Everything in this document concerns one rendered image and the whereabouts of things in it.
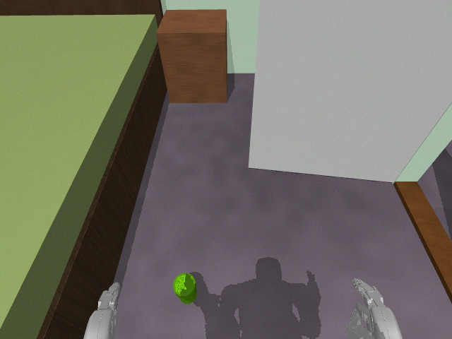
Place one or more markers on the bed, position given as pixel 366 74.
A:
pixel 81 92

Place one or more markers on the left robot hand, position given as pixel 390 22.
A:
pixel 101 324

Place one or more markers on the cup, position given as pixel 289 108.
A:
pixel 184 286

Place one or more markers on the right robot hand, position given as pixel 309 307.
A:
pixel 381 321

